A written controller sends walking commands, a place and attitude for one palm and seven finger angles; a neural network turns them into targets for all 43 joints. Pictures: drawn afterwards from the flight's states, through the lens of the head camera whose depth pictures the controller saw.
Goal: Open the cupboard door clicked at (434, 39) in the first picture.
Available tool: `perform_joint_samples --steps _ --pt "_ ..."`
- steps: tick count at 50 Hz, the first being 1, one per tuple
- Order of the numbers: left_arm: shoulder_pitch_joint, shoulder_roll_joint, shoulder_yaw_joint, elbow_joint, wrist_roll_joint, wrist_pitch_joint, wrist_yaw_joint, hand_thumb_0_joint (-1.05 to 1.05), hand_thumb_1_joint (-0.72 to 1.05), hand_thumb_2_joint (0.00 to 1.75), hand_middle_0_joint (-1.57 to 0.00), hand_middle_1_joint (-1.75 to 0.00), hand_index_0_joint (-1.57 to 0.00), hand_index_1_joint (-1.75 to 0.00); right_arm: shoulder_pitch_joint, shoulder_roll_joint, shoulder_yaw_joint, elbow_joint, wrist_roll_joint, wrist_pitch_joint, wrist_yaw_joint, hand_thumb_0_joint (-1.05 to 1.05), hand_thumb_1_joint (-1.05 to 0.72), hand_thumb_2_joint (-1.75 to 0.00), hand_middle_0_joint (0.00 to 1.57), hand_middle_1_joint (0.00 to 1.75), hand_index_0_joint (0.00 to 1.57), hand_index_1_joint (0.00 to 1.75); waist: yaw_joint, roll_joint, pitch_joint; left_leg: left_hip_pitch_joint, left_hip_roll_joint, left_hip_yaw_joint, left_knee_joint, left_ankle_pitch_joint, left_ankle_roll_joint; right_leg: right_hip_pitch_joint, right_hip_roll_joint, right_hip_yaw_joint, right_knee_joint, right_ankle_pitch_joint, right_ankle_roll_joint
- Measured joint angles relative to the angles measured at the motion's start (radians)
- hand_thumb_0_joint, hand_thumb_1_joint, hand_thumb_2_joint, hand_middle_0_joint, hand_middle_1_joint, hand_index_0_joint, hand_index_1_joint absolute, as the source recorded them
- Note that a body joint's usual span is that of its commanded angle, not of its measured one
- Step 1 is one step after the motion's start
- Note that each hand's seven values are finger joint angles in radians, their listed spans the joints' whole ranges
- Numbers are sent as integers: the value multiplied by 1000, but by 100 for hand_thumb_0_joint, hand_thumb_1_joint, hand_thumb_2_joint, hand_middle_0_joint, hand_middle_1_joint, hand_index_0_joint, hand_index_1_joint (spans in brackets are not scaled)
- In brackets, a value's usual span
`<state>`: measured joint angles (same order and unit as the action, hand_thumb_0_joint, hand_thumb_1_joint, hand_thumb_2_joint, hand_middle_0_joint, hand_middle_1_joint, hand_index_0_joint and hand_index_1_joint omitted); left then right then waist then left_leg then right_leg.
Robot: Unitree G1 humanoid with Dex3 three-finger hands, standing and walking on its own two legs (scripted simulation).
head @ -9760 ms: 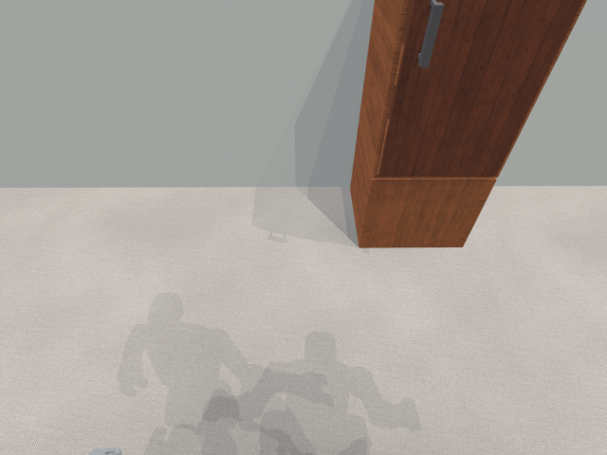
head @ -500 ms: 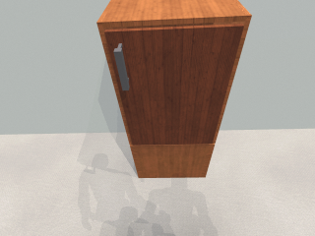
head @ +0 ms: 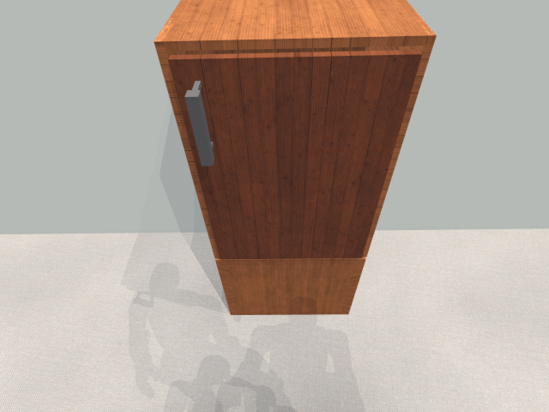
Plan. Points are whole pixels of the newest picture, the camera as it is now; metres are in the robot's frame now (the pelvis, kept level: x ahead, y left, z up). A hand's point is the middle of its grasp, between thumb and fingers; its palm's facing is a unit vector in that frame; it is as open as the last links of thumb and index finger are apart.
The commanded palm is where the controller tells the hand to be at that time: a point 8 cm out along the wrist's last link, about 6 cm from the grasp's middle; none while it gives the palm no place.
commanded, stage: look again from close up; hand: left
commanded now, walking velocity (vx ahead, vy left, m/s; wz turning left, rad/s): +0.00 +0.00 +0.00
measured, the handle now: (202, 124) +0.56 +0.16 +0.13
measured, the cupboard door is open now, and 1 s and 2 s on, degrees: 0 0 0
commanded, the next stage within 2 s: raise the hand with hooked fingers in 0.08 s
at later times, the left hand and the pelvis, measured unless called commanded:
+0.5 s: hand (168, 356) +0.20 +0.16 +0.00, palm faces +0.02 -1.00 -0.03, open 8.0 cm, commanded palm +0.13 +0.23 -0.03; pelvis +0.00 -0.02 -0.05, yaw +3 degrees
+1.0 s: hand (119, 339) +0.21 +0.22 +0.04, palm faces +0.05 -1.00 -0.06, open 11.0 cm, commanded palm +0.17 +0.27 +0.05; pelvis +0.00 -0.01 -0.04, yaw +4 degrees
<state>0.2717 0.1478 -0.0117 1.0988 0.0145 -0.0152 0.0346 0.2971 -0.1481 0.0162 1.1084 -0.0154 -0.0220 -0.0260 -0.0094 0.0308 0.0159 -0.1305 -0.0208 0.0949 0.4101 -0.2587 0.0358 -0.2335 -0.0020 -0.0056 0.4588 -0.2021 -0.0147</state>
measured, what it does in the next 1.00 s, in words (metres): stands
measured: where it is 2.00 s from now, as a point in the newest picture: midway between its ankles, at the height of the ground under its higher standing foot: outside the picture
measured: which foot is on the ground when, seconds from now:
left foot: down 0.00-1.00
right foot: down 0.00-1.00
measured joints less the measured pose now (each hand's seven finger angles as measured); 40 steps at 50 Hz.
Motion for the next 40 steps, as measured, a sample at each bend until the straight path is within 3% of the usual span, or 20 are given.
perform_joint_samples --steps 10,11,12,13,16,18,20,23,25,28,31,35,38,40 --pt "8 -2 -3 6 2 -6 6 1 93 90 -20 -30 -20 -30 -22 -20 -5 1 3 1 -1 0 -92 -90 20 30 20 30 8 -3 3 2 14 -9 6 -11 -12 11 13 -10 -9 -7 -8" --pt "54 2 14 -141 -40 52 9 1 93 90 -20 -30 -21 -30 -8 -22 0 -42 17 -3 -4 0 -92 -90 20 30 20 30 7 -8 10 -8 16 -11 24 -19 -13 4 14 -13 3 -11 -8" --pt "112 10 31 -326 -71 72 16 2 94 90 -20 -30 -21 -30 16 -24 4 -90 28 -39 -19 1 -92 -90 20 30 20 30 13 -16 10 -12 14 -12 32 -24 -13 -4 11 -14 20 -20 -10" --pt "160 18 34 -489 -98 53 34 2 94 89 -21 -31 -21 -31 39 -30 2 -133 37 -84 -32 1 -92 -90 20 30 20 30 16 -19 1 -21 11 -18 42 -28 -14 -13 7 -19 36 -30 -12" --pt "186 18 47 -806 -167 -39 52 3 91 88 -21 -32 -21 -32 48 -67 -10 -236 50 -193 -46 1 -91 -90 20 30 20 30 -4 -3 -23 -72 -1 -54 104 -48 -13 -43 -11 -55 85 -61 -10" --pt "138 12 76 -890 -193 -153 12 2 88 87 -21 -34 -21 -34 17 -92 -23 -301 39 -233 -38 1 -91 -90 20 30 20 30 -16 1 -53 -146 -4 -67 171 -71 -12 -107 -18 -69 142 -84 -10" --pt "90 9 110 -919 -221 -289 -67 2 84 86 -21 -36 -21 -36 -24 -109 -40 -370 30 -257 -18 1 -91 -90 20 30 20 30 -15 -8 -88 -234 -2 -61 252 -102 -15 -200 -19 -64 224 -113 -15" --pt "68 16 147 -932 -254 -483 -236 1 78 84 -21 -39 -21 -39 -93 -123 -65 -474 22 -270 17 1 -91 -90 20 30 20 30 -11 -34 -123 -363 10 -48 392 -164 -21 -335 -13 -53 362 -167 -25" --pt "86 29 158 -943 -266 -528 -340 0 73 82 -21 -42 -21 -42 -125 -133 -78 -544 28 -263 28 1 -91 -90 20 30 20 30 0 -46 -133 -426 17 -47 469 -181 -24 -401 -8 -50 441 -201 -30" --pt "146 45 167 -972 -294 -467 -408 0 66 79 -22 -46 -22 -46 -150 -143 -85 -621 41 -235 17 1 -91 -90 20 30 20 30 21 -60 -139 -477 20 -53 546 -242 -27 -449 -6 -55 510 -238 -35" --pt "209 48 191 -1025 -299 -395 -380 0 58 76 -23 -51 -23 -51 -150 -142 -81 -662 39 -217 3 1 -91 -90 20 30 20 30 41 -55 -135 -500 26 -77 583 -259 -36 -456 -2 -77 527 -254 -37" --pt "232 66 220 -1112 -296 -399 -344 1 49 72 -23 -57 -24 -57 -131 -121 -49 -649 30 -208 -11 1 -91 -90 20 30 19 30 61 -39 -121 -513 32 -115 607 -272 -32 -441 3 -115 515 -255 -38" --pt "176 88 227 -1138 -306 -404 -372 1 42 69 -24 -61 -24 -61 -119 -101 -11 -607 32 -208 -17 1 -91 -90 20 30 20 30 63 -17 -105 -516 34 -136 612 -267 -33 -428 5 -136 497 -246 -39" --pt "126 107 230 -1132 -315 -376 -403 1 37 67 -24 -64 -24 -64 -108 -84 14 -579 37 -204 -20 1 -91 -90 20 30 20 30 59 -4 -99 -512 35 -138 602 -260 -32 -419 7 -138 480 -235 -37"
